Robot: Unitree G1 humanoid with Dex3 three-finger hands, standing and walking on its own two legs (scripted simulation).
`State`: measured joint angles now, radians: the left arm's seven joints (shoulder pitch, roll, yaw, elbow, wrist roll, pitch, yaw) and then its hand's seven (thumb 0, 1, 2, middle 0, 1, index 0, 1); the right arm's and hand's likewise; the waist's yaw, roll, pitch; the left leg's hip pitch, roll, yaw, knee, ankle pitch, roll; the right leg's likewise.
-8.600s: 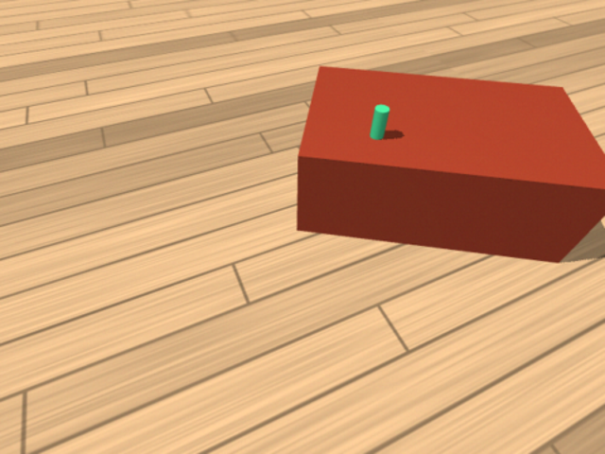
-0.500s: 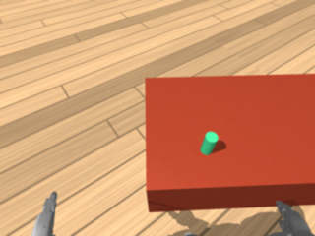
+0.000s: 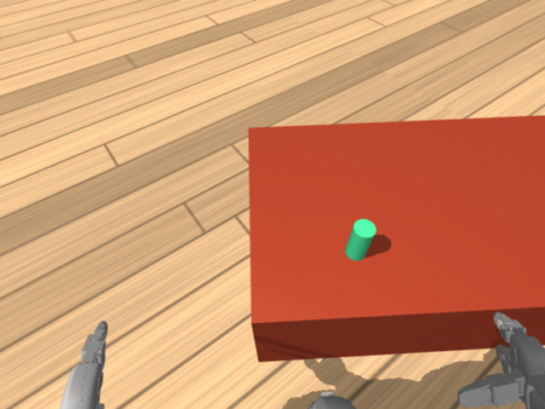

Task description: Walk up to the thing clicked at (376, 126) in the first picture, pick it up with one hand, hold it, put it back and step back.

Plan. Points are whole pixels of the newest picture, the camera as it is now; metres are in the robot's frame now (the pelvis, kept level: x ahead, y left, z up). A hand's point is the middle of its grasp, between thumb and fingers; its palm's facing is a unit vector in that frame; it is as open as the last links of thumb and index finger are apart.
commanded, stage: go down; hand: right
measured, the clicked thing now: (359, 240) +0.51 -0.22 -0.25
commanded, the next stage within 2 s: approach in 1.66 s
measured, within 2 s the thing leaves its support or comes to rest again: neither
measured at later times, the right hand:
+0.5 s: hand (503, 259) +0.33 -0.36 +0.00, palm faces +0.22 +0.97 -0.13, open 17.5 cm
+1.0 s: hand (507, 218) +0.39 -0.38 +0.02, palm faces +0.23 +0.97 -0.07, open 17.6 cm
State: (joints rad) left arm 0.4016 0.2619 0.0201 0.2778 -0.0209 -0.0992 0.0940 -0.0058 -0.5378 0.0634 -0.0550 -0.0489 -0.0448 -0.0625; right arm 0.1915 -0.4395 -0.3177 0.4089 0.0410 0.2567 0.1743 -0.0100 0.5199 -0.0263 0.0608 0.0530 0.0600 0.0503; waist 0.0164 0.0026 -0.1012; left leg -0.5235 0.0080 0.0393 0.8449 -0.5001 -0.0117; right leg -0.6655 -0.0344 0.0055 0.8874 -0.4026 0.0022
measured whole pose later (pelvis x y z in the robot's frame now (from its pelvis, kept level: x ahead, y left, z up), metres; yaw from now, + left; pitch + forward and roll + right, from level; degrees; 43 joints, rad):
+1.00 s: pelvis -0.02 -0.01 -0.02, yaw +2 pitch +18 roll +4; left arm 0.33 0.29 -0.03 0.29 0.02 -0.13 0.06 -0.01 -0.52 0.05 -0.06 -0.05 -0.06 -0.05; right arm -0.63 -0.88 -0.63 1.27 0.07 -0.21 0.46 -0.01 0.57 -0.03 0.05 0.05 0.06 0.05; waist 0.14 0.03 -0.11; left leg -0.76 -0.03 0.04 0.91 -0.47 -0.02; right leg -0.92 -0.07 0.01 0.99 -0.40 -0.01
